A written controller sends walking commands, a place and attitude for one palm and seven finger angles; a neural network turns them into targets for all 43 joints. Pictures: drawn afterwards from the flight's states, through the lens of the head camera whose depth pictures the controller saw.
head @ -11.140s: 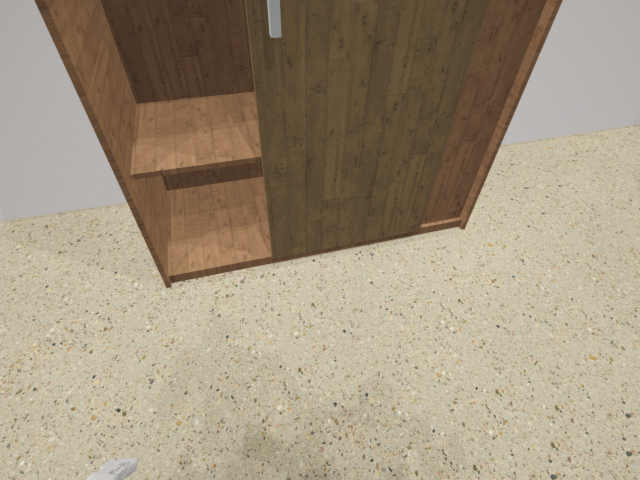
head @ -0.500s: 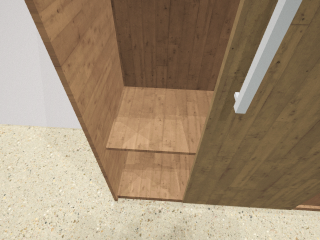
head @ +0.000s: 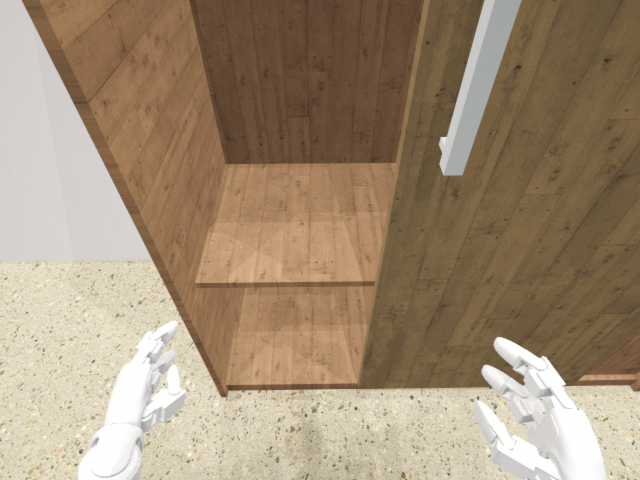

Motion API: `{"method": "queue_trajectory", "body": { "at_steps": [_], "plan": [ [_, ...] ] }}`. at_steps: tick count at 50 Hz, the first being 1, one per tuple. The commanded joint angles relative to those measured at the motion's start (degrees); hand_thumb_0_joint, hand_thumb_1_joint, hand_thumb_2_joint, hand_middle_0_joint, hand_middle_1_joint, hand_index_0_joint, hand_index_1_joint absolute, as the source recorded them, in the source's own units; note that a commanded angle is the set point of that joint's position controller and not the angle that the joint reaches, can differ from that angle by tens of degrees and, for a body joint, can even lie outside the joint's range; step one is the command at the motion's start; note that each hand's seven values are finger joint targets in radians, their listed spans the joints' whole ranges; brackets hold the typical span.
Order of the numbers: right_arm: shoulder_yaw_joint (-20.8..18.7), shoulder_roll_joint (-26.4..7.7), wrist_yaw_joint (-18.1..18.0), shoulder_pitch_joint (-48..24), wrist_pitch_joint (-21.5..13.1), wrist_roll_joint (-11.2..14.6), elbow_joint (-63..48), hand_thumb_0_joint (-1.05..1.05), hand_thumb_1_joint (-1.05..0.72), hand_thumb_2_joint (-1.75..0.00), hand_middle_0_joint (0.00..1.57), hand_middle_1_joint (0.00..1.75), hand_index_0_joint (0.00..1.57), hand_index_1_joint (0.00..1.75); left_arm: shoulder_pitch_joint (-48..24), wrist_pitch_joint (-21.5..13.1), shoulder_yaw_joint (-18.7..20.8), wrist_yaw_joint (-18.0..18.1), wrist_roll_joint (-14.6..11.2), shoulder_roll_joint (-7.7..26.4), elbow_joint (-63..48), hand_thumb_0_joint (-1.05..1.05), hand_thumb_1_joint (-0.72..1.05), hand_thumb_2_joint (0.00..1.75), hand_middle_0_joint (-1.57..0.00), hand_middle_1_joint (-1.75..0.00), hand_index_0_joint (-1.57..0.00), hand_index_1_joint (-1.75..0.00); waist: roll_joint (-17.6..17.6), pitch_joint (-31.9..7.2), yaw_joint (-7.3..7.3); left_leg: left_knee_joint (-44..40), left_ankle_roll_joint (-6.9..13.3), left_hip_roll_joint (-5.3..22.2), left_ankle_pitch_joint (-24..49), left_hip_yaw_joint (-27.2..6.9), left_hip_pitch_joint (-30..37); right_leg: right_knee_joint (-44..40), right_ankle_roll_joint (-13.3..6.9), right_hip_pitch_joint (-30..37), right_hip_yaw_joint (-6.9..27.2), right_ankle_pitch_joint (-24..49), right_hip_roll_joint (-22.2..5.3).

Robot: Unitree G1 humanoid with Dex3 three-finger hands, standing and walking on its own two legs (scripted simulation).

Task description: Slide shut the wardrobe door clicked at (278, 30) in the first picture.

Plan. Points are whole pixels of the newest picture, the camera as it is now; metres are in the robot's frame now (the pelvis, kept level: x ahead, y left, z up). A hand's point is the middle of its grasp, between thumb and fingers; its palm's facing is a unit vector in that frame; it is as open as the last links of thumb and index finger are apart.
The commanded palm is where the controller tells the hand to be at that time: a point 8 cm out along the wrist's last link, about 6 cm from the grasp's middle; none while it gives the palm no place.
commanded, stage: raise the hand with hooked fingers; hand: right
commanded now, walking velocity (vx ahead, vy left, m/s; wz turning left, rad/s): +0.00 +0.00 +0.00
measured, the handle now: (477, 54) +0.48 -0.16 +0.31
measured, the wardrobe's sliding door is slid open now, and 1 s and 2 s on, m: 0.40 0.40 0.40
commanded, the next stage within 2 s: move the hooked fingers beside the handle in 1.62 s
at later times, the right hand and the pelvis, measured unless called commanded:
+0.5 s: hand (613, 322) +0.23 -0.25 +0.18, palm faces +0.08 +0.99 -0.11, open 11.9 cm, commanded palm +0.20 -0.29 +0.18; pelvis +0.00 -0.01 +0.03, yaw -1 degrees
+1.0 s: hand out of the picture +0.27 -0.28 +0.27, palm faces +0.09 +0.98 -0.19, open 13.9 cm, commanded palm +0.23 -0.32 +0.29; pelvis +0.01 +0.00 +0.04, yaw -2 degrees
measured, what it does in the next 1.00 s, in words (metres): stands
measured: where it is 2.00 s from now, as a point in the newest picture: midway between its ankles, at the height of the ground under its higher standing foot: outside the picture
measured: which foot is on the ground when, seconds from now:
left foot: down 0.00-1.00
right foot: down 0.00-1.00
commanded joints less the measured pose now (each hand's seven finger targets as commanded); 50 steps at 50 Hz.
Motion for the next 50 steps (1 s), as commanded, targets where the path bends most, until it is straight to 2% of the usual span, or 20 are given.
{"method": "queue_trajectory", "body": {
  "at_steps": [1,3,6,8,10,12,13,14,18,19,23,26,28,31,33,37,41,43,46,50],
  "plan": [
    [-5.6,-7.8,-3.0,-18.5,-11.6,2.3,-26.5,0.0,-0.32,-0.65,0.24,0.68,0.24,0.68,1.6,-3.4,-0.5,1.2,0.6,4.8,-4.5,0.0,0.9,0.9,-0.2,-0.3,-0.2,-0.3,-7.4,-6.7,4.07,-10.4,1.3,-3.7,12.3,-0.7,-2.1,-6.0,-3.0,9.1,1.0,7.8,3.1],
    [-1.8,-7.6,0.4,-23.6,-13.2,2.7,-25.5,0.0,-0.27,-0.63,0.25,0.7,0.25,0.7,1.2,-5.0,-1.6,1.9,0.6,6.1,-2.6,0.0,0.9,0.9,-0.2,-0.3,-0.2,-0.3,-7.7,-3.6,6.22,-12.2,1.2,-3.9,9.4,-1.2,-3.7,-6.1,-3.3,9.6,2.0,5.3,2.8],
    [-0.5,-9.4,6.5,-25.9,-9.4,3.5,-17.3,0.0,-0.2,-0.6,0.25,0.75,0.25,0.75,0.0,-7.4,-2.4,3.4,-0.6,7.1,-0.7,0.0,0.9,0.9,-0.2,-0.3,-0.2,-0.3,-4.8,-1.0,6.63,-15.9,0.7,-3.5,2.7,-2.0,-2.5,-8.5,-3.3,8.9,3.1,-1.0,2.7],
    [-4.0,-12.7,9.3,-24.5,-3.2,3.8,-9.3,0.0,-0.15,-0.58,0.25,0.78,0.25,0.78,-0.8,-8.0,-2.6,4.1,-1.2,7.8,-0.1,0.0,0.9,0.9,-0.2,-0.3,-0.2,-0.3,-3.0,-0.7,4.77,-18.4,0.5,-3.1,-0.1,-3.0,-0.8,-10.2,-3.4,7.8,3.2,-2.6,2.8],
    [-8.9,-15.2,10.2,-23.0,3.0,4.8,-7.1,0.0,-0.11,-0.56,0.26,0.81,0.26,0.81,-2.5,-8.2,-2.9,4.2,-1.5,7.2,-0.8,0.0,0.9,0.9,-0.2,-0.3,-0.2,-0.3,-2.0,-3.2,1.47,-19.5,0.3,-2.2,-0.8,-3.1,2.6,-12.2,-3.2,7.6,2.9,-1.8,3.0],
    [-14.7,-17.6,9.3,-20.9,7.9,6.6,-6.0,0.0,-0.06,-0.54,0.26,0.84,0.26,0.84,-4.3,-8.0,-3.3,4.1,-1.6,6.4,-1.5,0.0,0.9,0.9,-0.2,-0.3,-0.2,-0.3,1.0,-4.6,-0.95,-19.8,0.1,-1.9,0.3,-2.3,5.6,-13.7,-3.0,7.5,2.8,0.1,3.2],
    [-18.7,-20.0,8.3,-19.9,9.6,7.6,-6.1,0.0,-0.04,-0.53,0.26,0.86,0.26,0.86,-4.7,-7.8,-3.5,3.8,-1.5,6.3,-1.8,0.0,0.9,0.9,-0.2,-0.3,-0.2,-0.3,-0.3,-6.1,-2.69,-19.5,0.4,-2.1,1.2,-1.7,7.8,-14.6,-2.8,8.2,2.8,1.7,3.2],
    [-19.2,-18.6,7.3,-20.5,10.1,9.1,-9.7,0.0,-0.01,-0.52,0.26,0.87,0.26,0.87,-5.1,-7.7,-4.0,3.6,-1.6,5.3,-2.7,0.0,0.9,0.9,-0.2,-0.3,-0.2,-0.3,-0.1,-7.1,-2.83,-19.4,0.3,-2.2,2.8,-0.5,8.9,-15.5,-2.7,9.0,2.6,3.0,3.3],
    [-22.2,-20.6,3.3,-24.4,7.8,9.6,-20.8,0.0,0.08,-0.48,0.27,0.93,0.27,0.93,-4.3,-9.7,-4.2,2.3,-0.9,5.2,-2.4,0.0,0.9,0.9,-0.2,-0.3,-0.2,-0.3,-5.3,-9.2,-2.87,-19.6,0.8,-3.4,9.8,1.2,10.7,-17.2,-2.5,14.0,1.9,8.6,3.0],
    [-20.3,-19.3,3.1,-25.9,7.0,9.1,-22.3,0.0,0.1,-0.47,0.27,0.94,0.27,0.94,-3.5,-10.5,-4.1,1.9,-0.9,5.4,-2.0,0.0,0.9,0.9,-0.2,-0.3,-0.2,-0.3,-7.1,-8.8,-1.83,-19.9,0.8,-3.4,11.1,1.4,10.3,-17.6,-2.5,15.4,1.6,9.3,3.0],
    [-15.3,-16.5,5.0,-28.3,8.0,7.7,-17.2,0.0,0.2,-0.43,0.28,1.0,0.28,1.0,-2.4,-12.4,-3.6,2.2,-1.5,7.0,0.4,0.0,0.9,0.9,-0.2,-0.3,-0.2,-0.3,-5.5,-2.4,0.11,-22.4,0.6,-3.8,10.4,1.3,8.1,-18.9,-2.9,16.0,1.5,6.7,2.8],
    [-15.6,-19.3,7.4,-34.0,11.7,7.7,-13.4,0.0,0.27,-0.4,0.28,1.05,0.28,1.05,-2.3,-12.6,-3.5,3.5,-2.5,7.9,1.5,0.0,0.9,0.9,-0.2,-0.3,-0.2,-0.3,-4.1,0.4,0.3,-24.8,0.1,-3.7,5.1,0.6,7.3,-21.4,-3.0,16.1,1.9,1.5,2.9],
    [-17.9,-22.6,7.8,-37.3,13.8,7.1,-14.5,0.0,0.31,-0.38,0.29,1.08,0.29,1.08,-2.9,-12.4,-3.7,4.1,-2.6,8.0,1.6,0.0,0.9,0.9,-0.2,-0.3,-0.2,-0.3,-6.2,-1.0,-0.5,-25.2,0.3,-3.7,5.5,0.6,8.8,-22.2,-3.2,17.7,2.0,1.9,3.2],
    [-21.8,-25.8,7.7,-40.0,14.7,7.6,-19.3,0.0,0.38,-0.35,0.29,1.12,0.29,1.12,-3.5,-12.4,-4.1,4.0,-2.4,7.5,1.0,0.0,0.9,0.9,-0.2,-0.3,-0.2,-0.3,-6.6,-7.5,-1.5,-24.3,0.6,-3.6,11.0,1.6,13.1,-22.9,-3.1,21.9,2.9,7.8,3.3],
    [-24.5,-28.1,7.3,-40.9,14.6,8.1,-22.0,0.0,0.43,-0.33,0.29,1.15,0.29,1.15,-4.1,-12.4,-4.5,3.7,-2.1,7.1,1.1,0.0,0.9,0.9,-0.2,-0.3,-0.2,-0.3,-9.0,-10.4,-2.24,-24.4,0.9,-3.8,15.2,1.5,15.3,-22.5,-2.9,24.5,2.5,12.0,3.3],
    [-25.5,-27.7,8.5,-44.4,17.1,9.7,-16.1,0.0,0.5,-0.3,0.3,1.2,0.3,1.2,-5.2,-11.2,-5.2,3.3,-2.6,6.9,2.2,0.0,0.9,0.9,-0.2,-0.3,-0.2,-0.3,-7.9,-5.5,-1.8,-25.5,0.9,-4.0,18.4,1.7,14.7,-23.8,-2.6,24.2,2.3,12.9,3.2],
    [-22.7,-27.1,10.3,-50.2,22.5,8.2,-7.6,0.0,0.5,-0.3,0.3,1.2,0.3,1.2,-5.9,-9.1,-5.5,3.4,-3.3,7.3,2.8,0.0,0.9,0.9,-0.2,-0.3,-0.2,-0.3,-5.1,1.3,-0.87,-27.7,0.6,-3.9,16.2,1.4,12.3,-25.2,-2.8,21.8,2.2,10.3,3.3],
    [-23.2,-28.5,11.0,-51.5,24.2,7.4,-5.9,0.0,0.5,-0.3,0.3,1.2,0.3,1.2,-6.6,-8.3,-5.6,3.4,-3.3,7.3,2.4,0.0,0.9,0.9,-0.2,-0.3,-0.2,-0.3,-4.1,0.2,-1.34,-28.3,0.5,-3.7,17.2,0.8,12.8,-24.6,-3.1,22.3,1.7,11.1,3.8],
    [-24.1,-32.1,12.2,-57.4,25.9,7.1,-10.5,0.0,0.5,-0.3,0.3,1.2,0.3,1.2,-7.7,-7.2,-5.8,3.4,-3.6,7.3,0.9,0.0,0.9,0.9,-0.2,-0.3,-0.2,-0.3,-5.3,-7.2,-1.25,-27.8,0.5,-3.3,19.2,0.6,15.3,-24.2,-3.3,26.1,1.8,13.2,4.2],
    [-30.6,-39.4,13.5,-62.0,26.5,8.4,-15.9,0.0,0.5,-0.3,0.3,1.2,0.3,1.2,-9.0,-6.7,-6.3,3.4,-3.5,7.0,-0.1,0.0,0.9,0.9,-0.2,-0.3,-0.2,-0.3,-8.4,-14.8,-2.28,-27.3,0.8,-3.3,24.4,0.5,19.9,-23.8,-3.4,30.1,1.7,17.9,4.7]
  ]
}}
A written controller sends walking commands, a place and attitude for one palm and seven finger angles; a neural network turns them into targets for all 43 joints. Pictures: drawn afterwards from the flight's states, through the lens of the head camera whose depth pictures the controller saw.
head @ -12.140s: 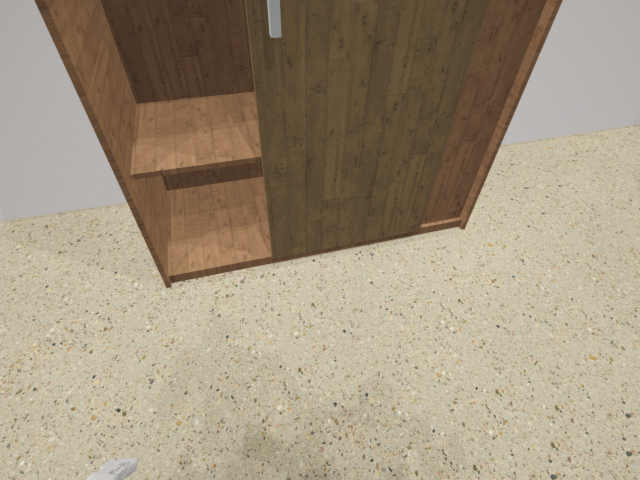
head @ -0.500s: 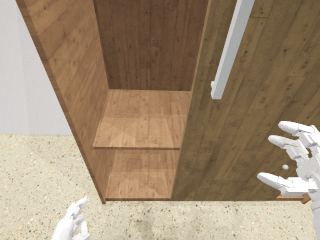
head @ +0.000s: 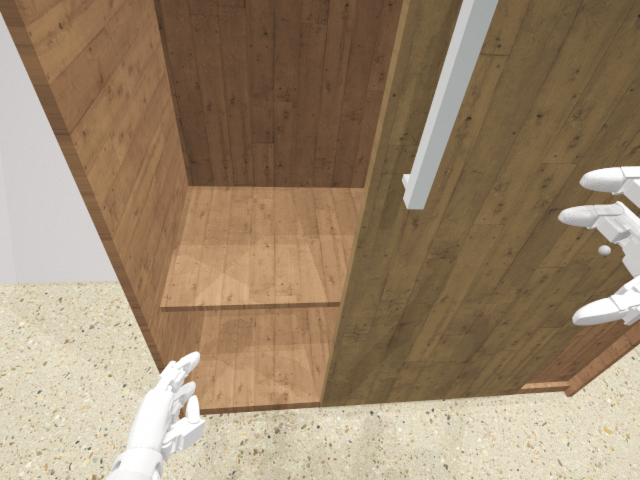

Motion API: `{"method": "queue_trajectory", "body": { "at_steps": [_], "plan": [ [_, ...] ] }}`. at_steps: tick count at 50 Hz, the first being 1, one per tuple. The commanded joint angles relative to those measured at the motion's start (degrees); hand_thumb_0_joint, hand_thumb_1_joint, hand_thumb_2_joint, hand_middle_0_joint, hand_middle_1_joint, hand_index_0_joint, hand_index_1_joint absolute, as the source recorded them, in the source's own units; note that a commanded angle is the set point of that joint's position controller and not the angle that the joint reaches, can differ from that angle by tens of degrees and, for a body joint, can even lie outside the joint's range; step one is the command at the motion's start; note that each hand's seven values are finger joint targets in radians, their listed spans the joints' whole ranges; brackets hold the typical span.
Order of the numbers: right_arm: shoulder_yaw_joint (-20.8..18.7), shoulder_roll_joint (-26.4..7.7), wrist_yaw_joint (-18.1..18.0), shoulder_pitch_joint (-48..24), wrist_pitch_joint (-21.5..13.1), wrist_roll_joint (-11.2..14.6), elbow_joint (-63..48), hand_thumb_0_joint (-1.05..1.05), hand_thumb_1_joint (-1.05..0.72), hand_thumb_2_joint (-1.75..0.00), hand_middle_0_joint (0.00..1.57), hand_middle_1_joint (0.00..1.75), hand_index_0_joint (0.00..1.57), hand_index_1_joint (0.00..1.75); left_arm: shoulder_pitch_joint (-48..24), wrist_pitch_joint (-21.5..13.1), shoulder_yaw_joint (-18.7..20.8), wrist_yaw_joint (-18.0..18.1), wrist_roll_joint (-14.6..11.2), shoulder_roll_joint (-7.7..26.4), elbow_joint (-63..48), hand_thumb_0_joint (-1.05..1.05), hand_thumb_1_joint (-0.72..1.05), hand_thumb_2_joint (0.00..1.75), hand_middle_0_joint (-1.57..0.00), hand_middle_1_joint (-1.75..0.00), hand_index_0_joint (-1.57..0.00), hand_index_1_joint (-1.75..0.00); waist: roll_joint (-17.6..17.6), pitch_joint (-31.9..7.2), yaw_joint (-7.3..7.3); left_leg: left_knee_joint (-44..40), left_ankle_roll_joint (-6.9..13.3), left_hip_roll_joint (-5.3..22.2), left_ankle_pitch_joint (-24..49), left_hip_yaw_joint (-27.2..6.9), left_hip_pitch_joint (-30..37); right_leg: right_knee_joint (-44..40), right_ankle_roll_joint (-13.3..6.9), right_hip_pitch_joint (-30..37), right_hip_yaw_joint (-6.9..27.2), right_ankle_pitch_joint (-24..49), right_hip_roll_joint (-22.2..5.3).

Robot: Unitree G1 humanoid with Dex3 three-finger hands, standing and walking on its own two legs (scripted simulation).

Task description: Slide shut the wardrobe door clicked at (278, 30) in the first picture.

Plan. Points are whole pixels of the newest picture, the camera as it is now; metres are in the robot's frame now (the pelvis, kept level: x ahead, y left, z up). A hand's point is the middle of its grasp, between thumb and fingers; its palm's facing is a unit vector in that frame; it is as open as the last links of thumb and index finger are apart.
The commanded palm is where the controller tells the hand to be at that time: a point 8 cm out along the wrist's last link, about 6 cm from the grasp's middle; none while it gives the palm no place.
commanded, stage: raise the hand with hooked fingers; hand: right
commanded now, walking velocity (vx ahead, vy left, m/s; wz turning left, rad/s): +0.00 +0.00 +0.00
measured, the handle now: (436, 108) +0.48 -0.14 +0.27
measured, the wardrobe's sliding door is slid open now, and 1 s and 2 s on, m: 0.40 0.40 0.40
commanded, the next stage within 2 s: move the hooked fingers beside the handle in 0.62 s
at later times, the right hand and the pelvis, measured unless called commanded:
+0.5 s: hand (614, 208) +0.29 -0.26 +0.27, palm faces +0.00 +0.99 -0.16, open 13.9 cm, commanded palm +0.26 -0.31 +0.28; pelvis +0.01 +0.00 +0.00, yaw +1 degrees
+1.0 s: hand (617, 201) +0.31 -0.28 +0.26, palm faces +0.08 +0.99 -0.14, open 14.0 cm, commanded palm +0.27 -0.31 +0.27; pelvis +0.00 +0.00 +0.00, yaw +0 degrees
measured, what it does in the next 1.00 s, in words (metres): stands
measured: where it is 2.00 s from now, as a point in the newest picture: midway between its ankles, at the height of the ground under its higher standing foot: outside the picture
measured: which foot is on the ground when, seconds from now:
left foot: down 0.00-1.00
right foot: down 0.00-1.00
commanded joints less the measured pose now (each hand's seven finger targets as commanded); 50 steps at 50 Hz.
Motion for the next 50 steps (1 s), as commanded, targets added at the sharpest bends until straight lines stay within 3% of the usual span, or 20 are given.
{"method": "queue_trajectory", "body": {
  "at_steps": [1,3,6,9,13,17,18,19,23,26,28,31,33,36,39,43,44,46,48,50],
  "plan": [
    [-12.2,-23.1,1.4,-22.9,-3.0,3.0,-16.0,0.0,0.5,-0.3,0.3,1.2,0.3,1.2,-8.4,-2.7,2.5,0.5,0.0,6.7,-10.2,0.0,0.9,0.9,-0.2,-0.3,-0.2,-0.3,-1.2,-18.0,0.33,-4.4,1.0,-2.8,15.7,-1.4,0.9,-3.1,-3.2,12.3,0.5,9.5,4.0],
    [-13.7,-24.7,1.7,-23.7,-2.2,3.1,-12.5,0.0,0.5,-0.3,0.3,1.2,0.3,1.2,-8.5,-2.2,2.3,0.2,0.0,6.7,-9.3,0.0,0.9,0.9,-0.2,-0.3,-0.2,-0.3,-1.5,-15.3,0.13,-5.2,1.1,-3.0,15.7,-1.4,0.5,-3.2,-3.1,10.9,0.3,9.5,4.1],
    [-11.3,-23.4,2.0,-26.2,-0.3,2.0,-2.3,0.0,0.5,-0.3,0.3,1.2,0.3,1.2,-7.8,-1.6,2.5,0.0,-0.2,7.5,-8.0,0.0,0.9,0.9,-0.2,-0.3,-0.2,-0.3,1.3,-7.1,1.15,-6.4,0.9,-2.9,12.4,-0.9,-3.9,-4.6,-3.1,8.0,0.6,6.8,3.7],
    [-5.7,-17.8,3.3,-21.7,1.9,0.9,6.8,0.0,0.5,-0.3,0.3,1.2,0.3,1.2,-6.9,-0.5,3.1,-0.4,-0.8,8.2,-7.6,0.0,0.9,0.9,-0.2,-0.3,-0.2,-0.3,4.6,-3.3,1.97,-6.7,0.5,-2.3,11.1,-1.7,-6.5,-4.0,-3.0,5.8,0.0,5.3,3.6],
    [-2.9,-15.9,5.1,-21.1,3.0,1.2,0.9,0.0,0.5,-0.3,0.3,1.2,0.3,1.2,-8.6,0.4,3.6,-1.0,-1.5,8.4,-10.4,0.0,0.9,0.9,-0.2,-0.3,-0.2,-0.3,3.6,-10.2,1.69,-4.9,0.5,-1.8,14.4,-2.4,-4.1,-2.3,-3.0,8.2,-0.3,7.6,3.9],
    [-12.5,-25.9,5.4,-26.0,1.0,3.7,-14.8,0.0,0.5,-0.3,0.3,1.2,0.3,1.2,-9.6,0.2,3.4,-0.8,-1.0,8.2,-12.9,0.0,0.9,0.9,-0.2,-0.3,-0.2,-0.3,0.2,-22.2,0.14,-3.7,0.8,-2.4,18.3,-2.3,1.5,-2.2,-3.6,14.3,0.1,11.7,4.6],
    [-16.2,-29.3,4.5,-25.2,-0.3,4.2,-17.9,0.0,0.5,-0.3,0.3,1.2,0.3,1.2,-10.1,0.0,3.1,-0.8,-0.4,7.7,-12.6,0.0,0.9,0.9,-0.2,-0.3,-0.2,-0.3,0.1,-22.1,-0.64,-4.0,0.7,-2.4,19.5,-2.7,2.4,-1.5,-3.6,13.9,-0.2,13.0,4.5],
    [-17.4,-29.2,3.5,-25.7,-1.4,4.3,-19.5,0.0,0.5,-0.3,0.3,1.2,0.3,1.2,-9.5,-0.1,3.1,-0.8,-0.1,7.4,-12.6,0.0,0.9,0.9,-0.2,-0.3,-0.2,-0.3,-0.6,-22.0,-0.45,-3.6,0.9,-2.6,19.9,-1.9,2.6,-2.1,-3.6,13.7,-0.1,13.7,4.5],
    [-18.5,-26.8,0.0,-21.9,-1.1,4.0,-9.8,0.0,0.5,-0.3,0.3,1.2,0.3,1.2,-8.3,0.0,3.4,-1.0,0.3,7.1,-9.8,0.0,0.9,0.9,-0.2,-0.3,-0.2,-0.3,-0.3,-11.9,-0.64,-5.1,1.2,-3.0,17.3,-1.4,-1.1,-3.0,-3.3,9.3,-0.5,11.6,3.7],
    [-10.2,-20.6,0.4,-24.3,2.8,2.0,-0.2,0.0,0.5,-0.3,0.3,1.2,0.3,1.2,-7.8,0.6,3.3,-0.8,-0.6,7.8,-8.5,0.0,0.9,0.9,-0.2,-0.3,-0.2,-0.3,-2.4,-3.1,1.42,-6.2,1.0,-2.5,11.1,-1.5,-6.4,-4.5,-2.9,6.8,-0.5,6.3,3.2],
    [-4.1,-15.8,1.1,-25.2,4.0,0.5,0.9,0.0,0.5,-0.3,0.3,1.2,0.3,1.2,-8.0,0.7,3.4,-0.5,-1.0,7.6,-9.0,0.0,0.9,0.9,-0.2,-0.3,-0.2,-0.3,-1.9,-2.8,2.18,-6.5,1.1,-2.3,10.2,-2.0,-7.2,-4.1,-2.8,7.0,-0.6,5.5,3.2],
    [-1.8,-16.2,2.5,-25.9,4.8,0.0,-4.7,0.0,0.5,-0.3,0.3,1.2,0.3,1.2,-8.1,0.6,3.5,-0.2,-1.3,8.0,-10.7,0.0,0.9,0.9,-0.2,-0.3,-0.2,-0.3,-0.3,-10.9,2.39,-5.3,0.8,-2.3,11.0,-1.8,-5.3,-3.7,-3.2,10.6,0.1,6.3,3.5],
    [-4.6,-19.0,3.3,-24.6,3.9,0.9,-9.8,0.0,0.5,-0.3,0.3,1.2,0.3,1.2,-8.9,0.8,3.1,-0.3,-1.1,7.5,-11.4,0.0,0.9,0.9,-0.2,-0.3,-0.2,-0.3,-0.1,-15.2,1.75,-5.0,0.9,-2.7,13.1,-2.0,-3.0,-3.0,-3.3,12.5,0.0,8.2,3.7],
    [-13.7,-25.9,4.3,-24.7,1.5,3.5,-15.9,0.0,0.5,-0.3,0.3,1.2,0.3,1.2,-9.5,0.9,2.9,-0.3,-0.6,7.6,-12.0,0.0,0.9,0.9,-0.2,-0.3,-0.2,-0.3,1.4,-21.6,0.29,-3.9,1.0,-3.1,17.7,-1.2,1.3,-3.1,-3.5,14.8,0.6,12.1,4.2],
    [-15.1,-25.4,2.1,-27.0,-0.1,4.4,-12.3,0.0,0.5,-0.3,0.3,1.2,0.3,1.2,-9.4,0.5,2.4,-0.7,0.0,6.8,-10.4,0.0,0.9,0.9,-0.2,-0.3,-0.2,-0.3,-0.3,-15.4,0.39,-5.2,1.2,-3.5,14.1,-0.6,-1.4,-4.1,-3.0,12.1,0.7,9.5,3.8],
    [-10.1,-20.6,-0.1,-26.7,3.5,2.2,0.2,0.0,0.5,-0.3,0.3,1.2,0.3,1.2,-8.8,1.1,2.7,-0.8,-0.5,7.2,-7.9,0.0,0.9,0.9,-0.2,-0.3,-0.2,-0.3,-1.7,-5.2,0.81,-6.9,1.3,-3.1,7.4,-0.8,-6.2,-5.7,-2.6,7.7,0.3,4.2,3.2],
    [-5.6,-17.8,0.0,-29.6,4.3,1.1,0.7,0.0,0.5,-0.3,0.3,1.2,0.3,1.2,-8.9,1.3,2.6,-0.7,-0.7,7.3,-7.8,0.0,0.9,0.9,-0.2,-0.3,-0.2,-0.3,-2.6,-3.4,2.13,-7.0,1.1,-2.6,5.9,-0.9,-7.5,-6.2,-2.5,7.2,0.3,2.8,3.0],
    [0.2,-14.1,0.1,-32.4,5.5,-0.6,1.3,0.0,0.5,-0.3,0.3,1.2,0.3,1.2,-8.7,1.2,2.7,-0.5,-1.1,7.4,-8.4,0.0,0.9,0.9,-0.2,-0.3,-0.2,-0.3,-3.6,-4.5,3.11,-6.5,1.0,-2.5,4.7,-1.1,-8.0,-6.2,-2.5,7.9,0.7,1.5,3.0],
    [3.4,-11.8,0.7,-33.4,5.4,-0.9,-1.2,0.0,0.5,-0.3,0.3,1.2,0.3,1.2,-9.0,1.1,2.7,-0.4,-1.2,7.1,-9.1,0.0,0.9,0.9,-0.2,-0.3,-0.2,-0.3,-1.6,-8.2,3.51,-6.7,1.1,-2.4,5.9,-1.6,-6.9,-5.2,-3.0,9.8,0.7,2.4,3.1],
    [1.0,-15.1,1.4,-35.7,4.1,-0.5,-6.0,0.0,0.5,-0.3,0.3,1.2,0.3,1.2,-8.9,0.9,2.8,-0.2,-1.1,7.5,-10.1,0.0,0.9,0.9,-0.2,-0.3,-0.2,-0.3,0.0,-15.1,3.06,-5.7,1.1,-2.5,8.0,-1.5,-4.4,-4.7,-3.2,12.9,1.3,4.5,3.5]
  ]
}}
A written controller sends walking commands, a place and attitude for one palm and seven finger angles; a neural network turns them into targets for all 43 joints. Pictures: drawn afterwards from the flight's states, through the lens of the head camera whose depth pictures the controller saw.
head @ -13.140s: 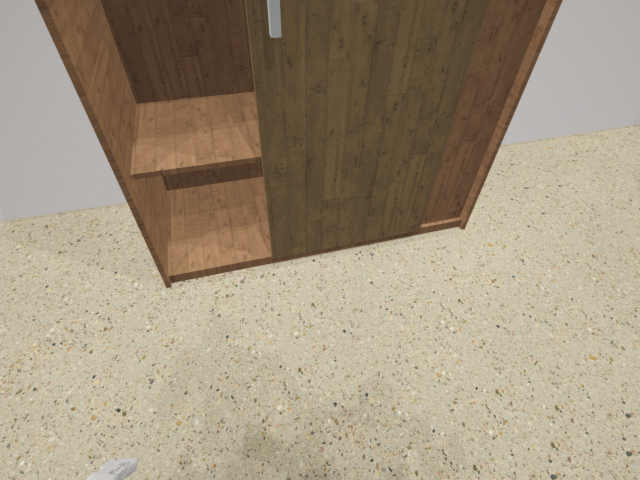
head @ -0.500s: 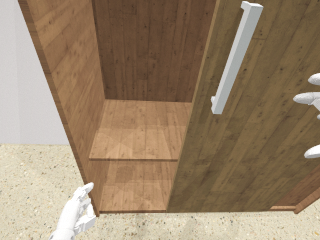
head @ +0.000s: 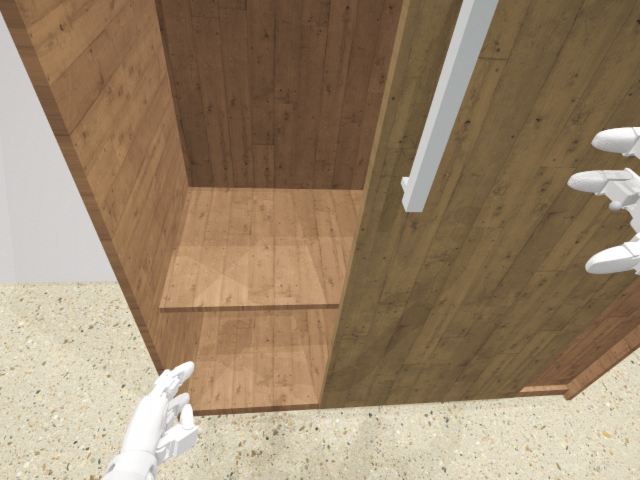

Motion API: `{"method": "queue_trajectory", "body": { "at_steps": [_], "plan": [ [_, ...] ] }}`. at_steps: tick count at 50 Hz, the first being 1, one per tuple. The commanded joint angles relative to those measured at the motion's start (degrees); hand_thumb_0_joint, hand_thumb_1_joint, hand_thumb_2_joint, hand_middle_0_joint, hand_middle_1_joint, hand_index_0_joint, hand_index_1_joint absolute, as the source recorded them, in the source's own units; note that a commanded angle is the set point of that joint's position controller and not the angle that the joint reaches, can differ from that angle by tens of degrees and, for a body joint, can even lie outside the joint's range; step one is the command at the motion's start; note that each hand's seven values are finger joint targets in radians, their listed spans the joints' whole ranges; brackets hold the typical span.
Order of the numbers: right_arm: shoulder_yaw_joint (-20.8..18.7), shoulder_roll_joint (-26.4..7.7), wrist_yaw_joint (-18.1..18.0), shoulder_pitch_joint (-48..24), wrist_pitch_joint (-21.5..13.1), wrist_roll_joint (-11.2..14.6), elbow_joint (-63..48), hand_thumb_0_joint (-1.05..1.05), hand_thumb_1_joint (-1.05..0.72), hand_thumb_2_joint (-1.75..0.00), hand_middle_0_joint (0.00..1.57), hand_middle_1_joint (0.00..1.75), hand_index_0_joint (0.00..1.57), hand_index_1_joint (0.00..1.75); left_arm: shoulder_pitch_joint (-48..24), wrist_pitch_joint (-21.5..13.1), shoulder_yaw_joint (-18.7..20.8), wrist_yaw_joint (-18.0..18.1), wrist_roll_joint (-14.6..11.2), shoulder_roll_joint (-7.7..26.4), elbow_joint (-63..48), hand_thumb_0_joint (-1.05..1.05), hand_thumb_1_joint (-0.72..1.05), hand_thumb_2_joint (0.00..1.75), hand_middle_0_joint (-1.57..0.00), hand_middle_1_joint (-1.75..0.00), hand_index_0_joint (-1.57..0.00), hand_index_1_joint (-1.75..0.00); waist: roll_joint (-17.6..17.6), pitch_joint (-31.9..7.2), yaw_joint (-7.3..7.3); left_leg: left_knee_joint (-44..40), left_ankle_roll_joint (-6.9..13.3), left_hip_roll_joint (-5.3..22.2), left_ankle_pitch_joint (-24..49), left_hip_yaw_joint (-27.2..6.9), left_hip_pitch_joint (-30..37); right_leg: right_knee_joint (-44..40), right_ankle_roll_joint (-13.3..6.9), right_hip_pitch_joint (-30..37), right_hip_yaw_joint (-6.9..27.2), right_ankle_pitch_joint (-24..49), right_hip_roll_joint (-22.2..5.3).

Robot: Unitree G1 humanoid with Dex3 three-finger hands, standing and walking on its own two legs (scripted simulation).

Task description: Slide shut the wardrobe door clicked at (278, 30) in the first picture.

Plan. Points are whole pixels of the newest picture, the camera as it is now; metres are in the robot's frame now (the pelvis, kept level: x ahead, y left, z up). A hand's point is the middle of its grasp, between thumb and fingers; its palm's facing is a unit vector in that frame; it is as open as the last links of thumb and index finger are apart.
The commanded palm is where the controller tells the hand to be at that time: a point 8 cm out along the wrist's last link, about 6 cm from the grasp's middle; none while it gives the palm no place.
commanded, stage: move the hooked fingers beside the handle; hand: right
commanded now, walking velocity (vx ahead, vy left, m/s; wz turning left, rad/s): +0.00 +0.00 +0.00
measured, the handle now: (435, 111) +0.47 -0.14 +0.27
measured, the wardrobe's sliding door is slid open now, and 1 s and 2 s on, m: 0.40 0.40 0.40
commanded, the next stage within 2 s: none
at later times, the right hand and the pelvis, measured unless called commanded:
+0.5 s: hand (550, 179) +0.34 -0.23 +0.26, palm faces -0.04 +0.99 -0.10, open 13.9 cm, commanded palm +0.32 -0.28 +0.27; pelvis +0.01 +0.01 +0.00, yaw +1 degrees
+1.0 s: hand (525, 157) +0.39 -0.22 +0.26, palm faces +0.02 +1.00 -0.08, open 13.9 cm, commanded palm +0.37 -0.27 +0.26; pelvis +0.01 +0.00 +0.00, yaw +2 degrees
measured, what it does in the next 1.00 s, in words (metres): stands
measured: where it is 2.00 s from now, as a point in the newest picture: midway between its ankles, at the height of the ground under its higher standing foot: outside the picture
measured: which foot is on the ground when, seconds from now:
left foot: down 0.00-1.00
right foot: down 0.00-1.00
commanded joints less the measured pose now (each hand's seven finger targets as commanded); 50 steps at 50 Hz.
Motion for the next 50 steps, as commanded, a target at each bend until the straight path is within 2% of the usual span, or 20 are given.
{"method": "queue_trajectory", "body": {
  "at_steps": [1,4,6,8,9,11,15,17,20,23,26,30,33,35,37,39,40,43,45,50],
  "plan": [
    [-0.5,-13.1,1.6,-24.5,-4.9,1.9,-18.9,0.0,0.5,-0.3,0.3,1.2,0.3,1.2,-9.2,-3.6,2.6,0.7,0.3,6.3,-10.9,0.0,0.9,0.9,-0.2,-0.3,-0.2,-0.3,0.2,-18.2,2.47,-4.1,1.4,-3.1,9.2,-1.3,-3.8,-2.8,-2.9,13.9,1.7,5.4,3.1],
    [-8.3,-18.5,-0.2,-23.2,-8.0,3.4,-18.8,0.0,0.5,-0.3,0.3,1.2,0.3,1.2,-9.2,-3.6,2.4,0.6,1.1,6.1,-10.1,0.0,0.9,0.9,-0.2,-0.3,-0.2,-0.3,0.9,-19.7,1.0,-4.1,1.6,-3.3,10.5,-1.3,-1.6,-2.7,-2.7,12.8,1.7,6.6,3.2],
    [-10.2,-18.5,-1.4,-21.5,-8.0,3.3,-13.8,0.0,0.5,-0.3,0.3,1.2,0.3,1.2,-9.1,-3.3,2.4,0.5,1.3,5.8,-9.2,0.0,0.9,0.9,-0.2,-0.3,-0.2,-0.3,2.4,-16.6,0.39,-3.9,1.5,-3.5,11.5,-0.7,-1.8,-3.3,-2.7,10.8,1.4,7.3,2.8],
    [-10.4,-18.8,-2.9,-21.0,-6.5,2.5,-8.1,0.0,0.5,-0.3,0.3,1.2,0.3,1.2,-8.9,-2.7,2.5,0.2,1.3,6.0,-8.2,0.0,0.9,0.9,-0.2,-0.3,-0.2,-0.3,1.5,-11.3,0.01,-4.8,1.6,-3.3,9.3,-0.9,-3.1,-3.7,-2.5,7.3,0.8,5.6,2.8],
    [-8.1,-16.8,-3.2,-21.9,-5.5,2.1,-5.6,0.0,0.5,-0.3,0.3,1.2,0.3,1.2,-9.0,-2.5,2.4,0.1,1.1,6.0,-8.0,0.0,0.9,0.9,-0.2,-0.3,-0.2,-0.3,1.9,-8.9,0.81,-5.0,1.4,-3.1,8.6,-0.9,-4.2,-4.3,-2.5,6.2,0.6,4.5,2.6],
    [-5.5,-15.2,-3.3,-20.5,-3.3,0.7,-4.1,0.0,0.5,-0.3,0.3,1.2,0.3,1.2,-8.8,-2.1,2.6,0.0,0.6,6.3,-8.7,0.0,0.9,0.9,-0.2,-0.3,-0.2,-0.3,-0.1,-7.8,0.89,-4.5,1.5,-2.9,8.9,-1.0,-4.7,-4.5,-2.4,5.7,0.4,4.9,2.4],
    [2.1,-10.0,-1.8,-24.7,-3.1,-0.3,-8.7,0.0,0.5,-0.3,0.3,1.2,0.3,1.2,-8.2,-1.9,3.0,0.0,0.1,6.3,-10.3,0.0,0.9,0.9,-0.2,-0.3,-0.2,-0.3,-1.0,-12.2,2.83,-4.3,1.4,-2.8,10.1,-1.5,-4.9,-3.4,-2.7,9.4,0.2,5.6,2.6],
    [0.5,-11.4,-1.1,-26.4,-5.0,0.5,-13.6,0.0,0.5,-0.3,0.3,1.2,0.3,1.2,-8.1,-2.3,3.2,0.3,0.4,6.3,-11.2,0.0,0.9,0.9,-0.2,-0.3,-0.2,-0.3,0.1,-18.3,2.72,-3.6,1.5,-3.1,13.7,-1.6,-3.0,-2.3,-3.0,12.9,0.4,8.5,2.9],
    [-5.7,-15.9,-1.4,-25.8,-8.0,2.0,-15.1,0.0,0.5,-0.3,0.3,1.2,0.3,1.2,-7.8,-2.5,3.2,0.5,0.9,6.3,-10.5,0.0,0.9,0.9,-0.2,-0.3,-0.2,-0.3,3.1,-21.3,1.81,-3.1,1.3,-3.2,17.8,-1.8,-0.4,-1.5,-3.3,13.7,0.3,11.2,3.0],
    [-7.8,-17.4,-2.7,-25.8,-8.0,1.8,-8.0,0.0,0.5,-0.3,0.3,1.2,0.3,1.2,-7.6,-2.0,3.2,0.5,1.2,6.5,-8.3,0.0,0.9,0.9,-0.2,-0.3,-0.2,-0.3,2.7,-15.5,1.21,-3.9,1.2,-3.2,15.6,-1.7,-1.9,-2.0,-2.9,9.9,-0.2,9.1,3.0],
    [-4.8,-15.1,-4.0,-26.5,-5.7,0.4,-1.8,0.0,0.5,-0.3,0.3,1.2,0.3,1.2,-7.5,-1.7,3.2,0.5,0.9,6.7,-7.8,0.0,0.9,0.9,-0.2,-0.3,-0.2,-0.3,1.4,-9.4,1.78,-4.2,1.2,-2.9,12.8,-1.7,-4.8,-3.2,-2.8,7.2,-0.2,6.8,2.6],
    [-0.3,-12.7,-3.3,-28.4,-4.2,-1.2,-3.2,0.0,0.5,-0.3,0.3,1.2,0.3,1.2,-7.2,-1.0,3.5,0.5,0.5,6.6,-9.2,0.0,0.9,0.9,-0.2,-0.3,-0.2,-0.3,0.4,-12.8,2.69,-3.7,1.1,-2.5,15.6,-2.2,-3.7,-2.2,-3.0,8.7,-0.7,8.7,2.9],
    [3.1,-9.5,-2.1,-32.2,-6.7,-0.5,-7.6,0.0,0.5,-0.3,0.3,1.2,0.3,1.2,-7.0,-1.3,3.5,0.6,0.5,6.1,-9.8,0.0,0.9,0.9,-0.2,-0.3,-0.2,-0.3,0.9,-16.4,3.81,-3.4,1.3,-2.9,17.4,-2.1,-3.1,-1.3,-3.2,11.9,-0.4,10.3,2.8],
    [1.2,-11.0,-2.1,-33.5,-8.3,0.2,-9.0,0.0,0.5,-0.3,0.3,1.2,0.3,1.2,-7.0,-1.7,3.5,0.7,0.8,6.2,-10.0,0.0,0.9,0.9,-0.2,-0.3,-0.2,-0.3,0.5,-19.7,3.41,-3.0,1.4,-3.0,18.2,-2.2,-2.5,-1.1,-3.3,13.9,0.0,10.9,3.0],
    [-1.6,-13.1,-2.7,-34.4,-8.8,0.5,-4.6,0.0,0.5,-0.3,0.3,1.2,0.3,1.2,-6.5,-1.6,3.5,1.0,1.1,6.5,-8.6,0.0,0.9,0.9,-0.2,-0.3,-0.2,-0.3,3.5,-18.4,3.28,-3.3,1.2,-3.1,18.1,-2.1,-2.6,-1.4,-3.3,12.6,0.0,10.3,2.9],
    [-1.5,-12.7,-3.7,-34.3,-8.3,0.4,-0.6,0.0,0.5,-0.3,0.3,1.2,0.3,1.2,-6.2,-1.3,3.4,0.9,1.1,6.6,-7.6,0.0,0.9,0.9,-0.2,-0.3,-0.2,-0.3,3.5,-14.8,3.13,-3.8,1.2,-2.9,16.6,-2.2,-3.5,-1.9,-3.2,10.0,-0.1,8.9,2.9],
    [-3.5,-14.9,-4.5,-33.7,-7.7,-0.3,1.5,0.0,0.5,-0.3,0.3,1.2,0.3,1.2,-6.0,-1.1,3.6,0.9,1.2,6.8,-7.3,0.0,0.9,0.9,-0.2,-0.3,-0.2,-0.3,2.7,-14.1,2.52,-3.6,1.2,-2.8,16.1,-2.1,-3.5,-2.1,-2.9,9.0,-0.2,8.7,2.7],
    [-0.4,-12.6,-5.9,-33.9,-6.3,-2.0,2.9,0.0,0.5,-0.3,0.3,1.2,0.3,1.2,-5.9,-0.5,3.7,0.6,1.1,6.6,-7.6,0.0,0.9,0.9,-0.2,-0.3,-0.2,-0.3,1.4,-12.9,2.58,-3.5,1.3,-2.6,16.1,-2.2,-3.7,-2.1,-2.9,8.2,-0.5,9.2,2.7],
    [-0.8,-14.0,-6.2,-35.4,-6.2,-2.7,2.3,0.0,0.5,-0.3,0.3,1.2,0.3,1.2,-5.4,-0.2,3.8,0.6,1.1,6.8,-8.2,0.0,0.9,0.9,-0.2,-0.3,-0.2,-0.3,1.3,-15.3,2.95,-3.1,1.3,-2.5,17.1,-2.3,-2.7,-2.0,-3.0,8.8,-0.5,10.1,2.6],
    [0.1,-12.4,-5.1,-37.7,-9.2,-1.8,-1.7,0.0,0.5,-0.3,0.3,1.2,0.3,1.2,-5.0,-0.4,4.0,0.6,1.3,6.5,-9.1,0.0,0.9,0.9,-0.2,-0.3,-0.2,-0.3,1.9,-20.1,3.51,-2.4,1.5,-2.8,21.1,-2.3,-1.1,-1.1,-3.3,12.1,-0.6,13.1,2.6]
  ]
}}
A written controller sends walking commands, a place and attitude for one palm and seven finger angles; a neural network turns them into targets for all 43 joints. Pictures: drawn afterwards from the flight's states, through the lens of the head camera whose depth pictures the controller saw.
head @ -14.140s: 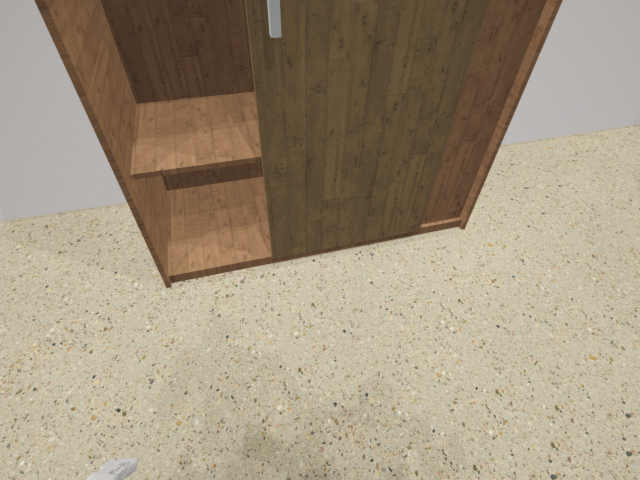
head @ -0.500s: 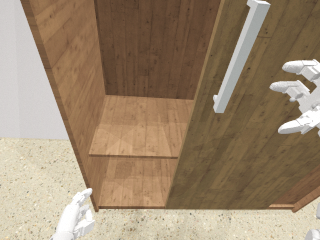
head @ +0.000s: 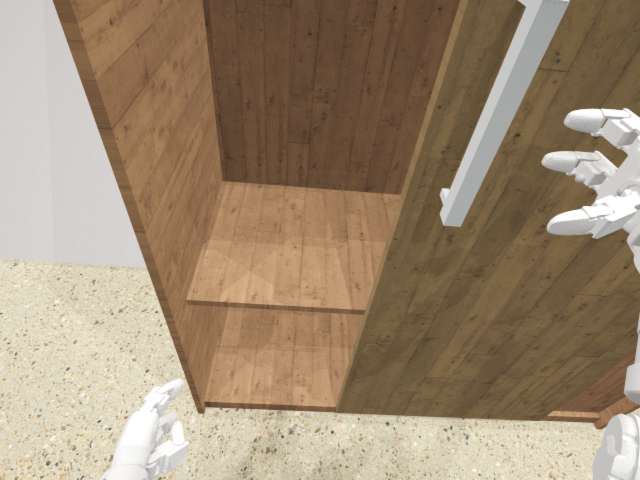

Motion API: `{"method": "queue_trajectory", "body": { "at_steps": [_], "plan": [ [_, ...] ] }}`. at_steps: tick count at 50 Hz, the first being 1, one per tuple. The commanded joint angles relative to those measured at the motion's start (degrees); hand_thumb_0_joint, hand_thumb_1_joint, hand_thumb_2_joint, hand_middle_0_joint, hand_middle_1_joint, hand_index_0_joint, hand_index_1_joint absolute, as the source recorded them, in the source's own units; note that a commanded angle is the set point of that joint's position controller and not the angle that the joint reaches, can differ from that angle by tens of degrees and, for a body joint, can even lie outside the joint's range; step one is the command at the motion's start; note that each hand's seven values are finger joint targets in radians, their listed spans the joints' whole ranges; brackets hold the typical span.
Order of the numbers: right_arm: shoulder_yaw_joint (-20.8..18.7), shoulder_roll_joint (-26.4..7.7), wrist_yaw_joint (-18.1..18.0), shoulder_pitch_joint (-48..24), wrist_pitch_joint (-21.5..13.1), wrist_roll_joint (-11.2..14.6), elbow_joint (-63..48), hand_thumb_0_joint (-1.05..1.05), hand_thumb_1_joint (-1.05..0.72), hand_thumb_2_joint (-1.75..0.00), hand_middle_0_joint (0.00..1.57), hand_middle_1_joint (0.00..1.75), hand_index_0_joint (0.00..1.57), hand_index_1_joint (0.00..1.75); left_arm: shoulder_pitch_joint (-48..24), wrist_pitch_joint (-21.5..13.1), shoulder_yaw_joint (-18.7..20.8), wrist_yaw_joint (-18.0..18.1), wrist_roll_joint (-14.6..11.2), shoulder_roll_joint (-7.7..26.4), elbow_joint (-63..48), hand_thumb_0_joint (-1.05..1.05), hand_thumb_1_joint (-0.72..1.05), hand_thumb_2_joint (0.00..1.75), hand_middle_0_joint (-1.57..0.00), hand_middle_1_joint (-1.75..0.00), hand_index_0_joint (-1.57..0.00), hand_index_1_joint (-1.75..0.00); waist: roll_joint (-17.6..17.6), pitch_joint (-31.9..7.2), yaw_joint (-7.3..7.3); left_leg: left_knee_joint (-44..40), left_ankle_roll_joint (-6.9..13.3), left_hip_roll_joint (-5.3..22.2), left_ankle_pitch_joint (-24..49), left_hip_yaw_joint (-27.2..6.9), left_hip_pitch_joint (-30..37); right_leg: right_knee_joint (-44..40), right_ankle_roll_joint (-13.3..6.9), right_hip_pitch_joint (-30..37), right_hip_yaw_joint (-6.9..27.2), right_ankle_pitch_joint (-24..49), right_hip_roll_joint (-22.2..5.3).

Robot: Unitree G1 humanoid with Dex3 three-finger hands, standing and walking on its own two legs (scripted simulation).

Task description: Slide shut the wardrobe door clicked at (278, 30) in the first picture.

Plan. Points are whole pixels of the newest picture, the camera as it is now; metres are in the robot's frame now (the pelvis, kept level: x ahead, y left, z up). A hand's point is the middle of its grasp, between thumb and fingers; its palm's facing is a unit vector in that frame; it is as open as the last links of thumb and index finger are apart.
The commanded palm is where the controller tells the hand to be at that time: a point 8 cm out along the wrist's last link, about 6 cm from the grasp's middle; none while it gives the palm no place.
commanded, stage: move the hooked fingers beside the handle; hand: right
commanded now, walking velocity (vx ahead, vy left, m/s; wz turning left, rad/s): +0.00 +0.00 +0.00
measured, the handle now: (483, 123) +0.45 -0.16 +0.27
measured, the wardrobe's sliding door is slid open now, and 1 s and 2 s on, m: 0.40 0.40 0.40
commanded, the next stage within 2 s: none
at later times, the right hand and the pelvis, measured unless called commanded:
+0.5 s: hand (559, 152) +0.40 -0.22 +0.27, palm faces +0.02 +1.00 -0.04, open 13.9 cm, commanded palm +0.37 -0.27 +0.25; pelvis +0.00 -0.01 +0.00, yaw +1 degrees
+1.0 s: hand (540, 164) +0.40 -0.21 +0.25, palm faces +0.01 +1.00 -0.04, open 13.9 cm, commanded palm +0.37 -0.27 +0.26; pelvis +0.00 -0.01 +0.00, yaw +1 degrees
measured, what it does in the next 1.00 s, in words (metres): stands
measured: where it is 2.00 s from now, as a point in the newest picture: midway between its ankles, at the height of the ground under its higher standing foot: outside the picture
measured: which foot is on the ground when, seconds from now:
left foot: down 0.00-1.00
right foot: down 0.00-1.00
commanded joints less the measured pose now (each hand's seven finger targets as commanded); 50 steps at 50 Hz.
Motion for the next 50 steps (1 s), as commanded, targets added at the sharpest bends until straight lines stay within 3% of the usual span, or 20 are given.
{"method": "queue_trajectory", "body": {
  "at_steps": [1,4,7,8,10,15,16,20,22,25,27,30,32,34,35,39,42,45,48,50],
  "plan": [
    [-3.5,-15.2,0.7,-27.8,-6.0,2.2,-14.0,0.0,0.5,-0.3,0.3,1.2,0.3,1.2,-6.6,-3.2,2.4,0.5,0.3,6.5,-8.9,0.0,0.9,0.9,-0.2,-0.3,-0.2,-0.3,2.4,-18.8,0.31,-2.6,1.2,-2.4,21.1,-0.3,0.3,-0.7,-3.5,12.8,1.2,13.5,3.2],
    [-1.7,-13.0,0.3,-28.6,-5.6,2.3,-10.0,0.0,0.5,-0.3,0.3,1.2,0.3,1.2,-6.1,-3.3,2.4,0.6,0.2,6.7,-7.8,0.0,0.9,0.9,-0.2,-0.3,-0.2,-0.3,1.4,-14.3,0.68,-3.5,1.3,-2.5,18.1,-0.2,-2.2,-1.4,-3.4,11.2,1.5,11.1,3.1],
    [-2.6,-14.5,-0.8,-28.3,-3.7,1.3,-4.5,0.0,0.5,-0.3,0.3,1.2,0.3,1.2,-5.3,-2.9,2.6,0.8,0.1,7.3,-7.0,0.0,0.9,0.9,-0.2,-0.3,-0.2,-0.3,2.5,-11.4,0.45,-4.0,1.2,-2.4,14.8,-0.2,-3.6,-2.1,-3.3,8.8,1.5,8.7,3.0],
    [-2.6,-15.0,-1.3,-28.3,-3.6,0.8,-4.9,0.0,0.5,-0.3,0.3,1.2,0.3,1.2,-5.2,-2.6,2.7,0.7,0.2,7.3,-7.0,0.0,0.9,0.9,-0.2,-0.3,-0.2,-0.3,1.1,-11.6,0.14,-4.2,1.4,-2.4,14.4,-0.3,-3.1,-1.9,-3.2,8.6,1.3,8.8,3.1],
    [0.9,-12.1,-2.0,-33.1,-4.0,0.1,-7.2,0.0,0.5,-0.3,0.3,1.2,0.3,1.2,-5.2,-2.8,2.7,0.8,0.2,6.9,-7.5,0.0,0.9,0.9,-0.2,-0.3,-0.2,-0.3,-0.9,-13.5,1.15,-3.9,1.5,-2.3,14.5,-0.3,-3.4,-2.0,-3.2,10.2,1.6,9.3,3.0],
    [-3.1,-15.5,-2.9,-35.4,-7.7,0.6,-10.1,0.0,0.5,-0.3,0.3,1.2,0.3,1.2,-4.1,-3.3,2.9,0.7,0.8,6.9,-7.6,0.0,0.9,0.9,-0.2,-0.3,-0.2,-0.3,2.1,-21.3,0.76,-2.9,1.6,-2.6,19.7,-0.5,0.6,-1.0,-3.3,13.4,1.8,13.9,2.9],
    [-2.0,-14.4,-2.8,-36.5,-8.1,0.5,-9.1,0.0,0.5,-0.3,0.3,1.2,0.3,1.2,-4.1,-3.3,3.0,0.7,0.7,6.8,-7.3,0.0,0.9,0.9,-0.2,-0.3,-0.2,-0.3,1.5,-20.3,1.2,-3.0,1.5,-2.6,19.4,-0.4,-0.1,-1.1,-3.3,13.4,1.5,13.6,2.8],
    [-4.1,-15.4,-3.3,-31.0,-7.0,-0.1,-5.2,0.0,0.5,-0.3,0.3,1.2,0.3,1.2,-3.5,-3.1,3.1,0.3,0.8,7.1,-7.1,0.0,0.9,0.9,-0.2,-0.3,-0.2,-0.3,1.9,-17.6,-0.17,-3.0,1.6,-2.5,19.7,-0.3,0.2,-1.7,-3.3,10.9,1.1,13.4,2.8],
    [-3.1,-13.8,-3.1,-27.0,-5.4,-0.5,-4.0,0.0,0.5,-0.3,0.3,1.2,0.3,1.2,-3.9,-2.4,3.1,0.0,0.5,6.9,-7.7,0.0,0.9,0.9,-0.2,-0.3,-0.2,-0.3,1.0,-15.4,-0.51,-2.9,1.7,-2.4,19.6,-0.2,-0.3,-2.1,-3.1,9.7,0.8,13.5,2.7],
    [-2.1,-12.4,-2.7,-24.1,-3.5,-0.1,-3.0,0.0,0.5,-0.3,0.3,1.2,0.3,1.2,-4.1,-1.2,3.2,-0.2,0.2,7.2,-8.1,0.0,0.9,0.9,-0.2,-0.3,-0.2,-0.3,4.0,-12.9,-0.25,-3.3,1.4,-2.4,19.3,-0.1,-1.0,-2.1,-3.3,7.8,0.3,12.3,2.6],
    [-3.4,-14.3,-2.4,-24.9,-3.6,0.1,-4.8,0.0,0.5,-0.3,0.3,1.2,0.3,1.2,-4.3,-1.0,3.4,0.0,0.1,7.4,-8.6,0.0,0.9,0.9,-0.2,-0.3,-0.2,-0.3,4.6,-13.7,-0.08,-3.4,1.3,-2.5,18.2,-0.2,-1.4,-2.1,-3.4,8.2,0.6,11.6,2.5],
    [-0.3,-12.1,-2.6,-32.1,-5.9,0.5,-12.0,0.0,0.5,-0.3,0.3,1.2,0.3,1.2,-5.0,-1.7,3.3,0.3,0.2,6.9,-9.1,0.0,0.9,0.9,-0.2,-0.3,-0.2,-0.3,1.8,-15.7,1.21,-3.8,1.4,-2.7,16.5,-0.5,-2.2,-1.8,-3.6,11.4,1.0,10.9,2.6],
    [-0.8,-13.0,-3.2,-36.2,-7.7,0.5,-16.7,0.0,0.5,-0.3,0.3,1.2,0.3,1.2,-4.9,-2.5,3.2,0.5,0.5,6.8,-9.0,0.0,0.9,0.9,-0.2,-0.3,-0.2,-0.3,-0.7,-19.5,1.5,-3.7,1.6,-2.9,16.7,-0.5,-1.7,-1.7,-3.4,14.7,1.5,12.1,2.6],
    [-1.5,-13.5,-3.7,-36.7,-8.8,0.9,-16.9,0.0,0.5,-0.3,0.3,1.2,0.3,1.2,-5.0,-2.9,3.0,0.7,0.6,6.6,-8.2,0.0,0.9,0.9,-0.2,-0.3,-0.2,-0.3,-1.2,-19.7,1.67,-4.1,1.6,-2.9,16.4,-0.7,-1.3,-1.4,-3.5,14.9,1.5,11.5,2.7],
    [-2.5,-14.2,-3.9,-36.2,-8.7,0.9,-14.9,0.0,0.5,-0.3,0.3,1.2,0.3,1.2,-4.9,-3.0,2.9,0.9,0.6,6.6,-7.6,0.0,0.9,0.9,-0.2,-0.3,-0.2,-0.3,-1.0,-18.7,1.43,-4.4,1.6,-3.0,15.6,-0.7,-1.5,-1.7,-3.4,14.4,1.5,10.7,2.7],
    [0.9,-10.6,-4.0,-34.5,-5.6,0.5,-3.5,0.0,0.5,-0.3,0.3,1.2,0.3,1.2,-4.3,-2.7,2.8,1.2,0.2,6.9,-5.3,0.0,0.9,0.9,-0.2,-0.3,-0.2,-0.3,1.3,-11.8,2.01,-5.4,1.4,-2.8,11.9,-0.3,-4.1,-2.8,-3.3,10.0,1.4,6.4,2.6],
    [2.7,-9.2,-3.9,-31.6,-3.2,-0.6,0.6,0.0,0.5,-0.3,0.3,1.2,0.3,1.2,-4.3,-2.1,2.8,1.1,0.0,7.0,-5.7,0.0,0.9,0.9,-0.2,-0.3,-0.2,-0.3,1.1,-10.9,1.59,-5.0,1.4,-2.5,11.6,-0.4,-4.5,-3.1,-3.2,8.6,1.2,6.3,2.7],
    [2.6,-8.7,-4.0,-31.5,-4.1,-0.2,-2.1,0.0,0.5,-0.3,0.3,1.2,0.3,1.2,-4.3,-1.8,3.1,0.5,0.2,6.9,-6.9,0.0,0.9,0.9,-0.2,-0.3,-0.2,-0.3,3.4,-15.3,1.04,-4.1,1.5,-2.4,15.1,-0.4,-2.3,-2.1,-3.4,9.8,1.4,9.0,2.8],
    [-4.3,-15.9,-4.4,-31.2,-6.9,0.5,-6.5,0.0,0.5,-0.3,0.3,1.2,0.3,1.2,-4.5,-1.6,3.1,0.4,0.7,6.9,-7.7,0.0,0.9,0.9,-0.2,-0.3,-0.2,-0.3,5.4,-19.4,-0.33,-3.5,1.4,-2.5,19.5,-0.9,1.5,-1.3,-3.6,10.3,1.1,12.5,3.0],
    [-5.5,-16.6,-4.4,-31.6,-8.7,0.4,-10.3,0.0,0.5,-0.3,0.3,1.2,0.3,1.2,-5.0,-1.8,3.0,0.2,0.7,6.4,-8.6,0.0,0.9,0.9,-0.2,-0.3,-0.2,-0.3,4.3,-20.9,-0.62,-2.8,1.3,-2.4,21.1,-1.0,2.9,-1.5,-3.6,11.1,0.8,13.8,2.9]
  ]
}}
